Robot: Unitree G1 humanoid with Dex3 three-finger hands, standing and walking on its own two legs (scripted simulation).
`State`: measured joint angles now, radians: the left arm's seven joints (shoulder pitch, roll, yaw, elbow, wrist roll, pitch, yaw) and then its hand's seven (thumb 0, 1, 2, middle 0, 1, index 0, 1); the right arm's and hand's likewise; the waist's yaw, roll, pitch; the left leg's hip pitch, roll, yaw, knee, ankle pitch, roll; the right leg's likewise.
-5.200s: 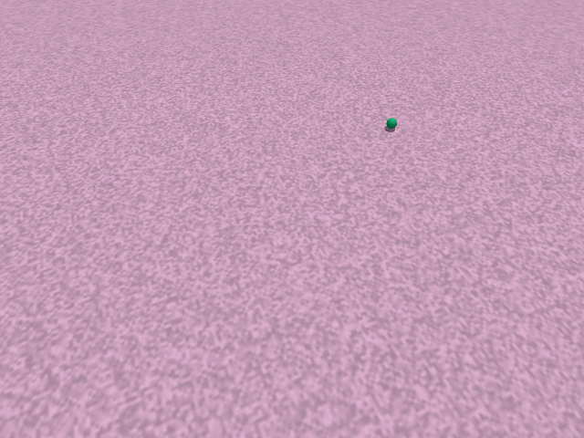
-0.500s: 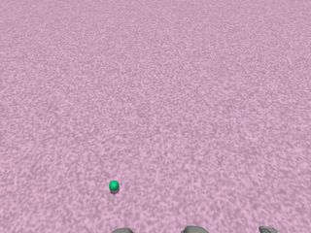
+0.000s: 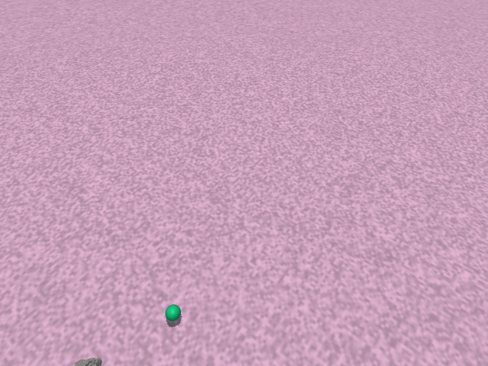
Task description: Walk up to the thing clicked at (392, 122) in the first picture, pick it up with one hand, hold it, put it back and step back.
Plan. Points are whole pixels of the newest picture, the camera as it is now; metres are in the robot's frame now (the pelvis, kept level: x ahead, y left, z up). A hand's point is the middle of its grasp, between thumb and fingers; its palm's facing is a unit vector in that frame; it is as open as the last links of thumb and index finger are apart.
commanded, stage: walk up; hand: left
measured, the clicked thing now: (173, 312) +0.45 +0.27 -0.75
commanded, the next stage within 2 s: stand in 0.64 s
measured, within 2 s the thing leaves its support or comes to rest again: neither
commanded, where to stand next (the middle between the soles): +0.08 +0.00 m, yaw +1 degrees
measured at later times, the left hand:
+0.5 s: hand out of the picture +0.08 +0.26 -0.16, palm faces +0.00 -0.95 -0.33, open 7.4 cm
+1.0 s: hand out of the picture +0.11 +0.26 -0.15, palm faces -0.02 -0.94 -0.34, open 7.4 cm
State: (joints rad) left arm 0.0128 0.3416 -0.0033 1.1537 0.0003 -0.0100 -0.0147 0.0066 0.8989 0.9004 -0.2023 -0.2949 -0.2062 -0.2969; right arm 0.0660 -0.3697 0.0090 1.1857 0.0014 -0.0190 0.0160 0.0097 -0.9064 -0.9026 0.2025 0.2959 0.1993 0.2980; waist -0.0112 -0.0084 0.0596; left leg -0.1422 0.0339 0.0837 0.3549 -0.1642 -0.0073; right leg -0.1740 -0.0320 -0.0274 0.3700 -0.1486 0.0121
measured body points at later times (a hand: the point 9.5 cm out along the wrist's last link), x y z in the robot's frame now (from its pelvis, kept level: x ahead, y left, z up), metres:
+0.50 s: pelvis +0.01 +0.01 +0.00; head +0.02 +0.00 +0.45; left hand +0.08 +0.30 -0.13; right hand +0.10 -0.29 -0.13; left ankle +0.02 +0.12 -0.75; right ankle +0.03 -0.13 -0.75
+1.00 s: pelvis +0.02 +0.01 +0.00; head +0.03 +0.01 +0.45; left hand +0.11 +0.31 -0.13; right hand +0.10 -0.29 -0.13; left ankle +0.02 +0.12 -0.75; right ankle +0.04 -0.13 -0.75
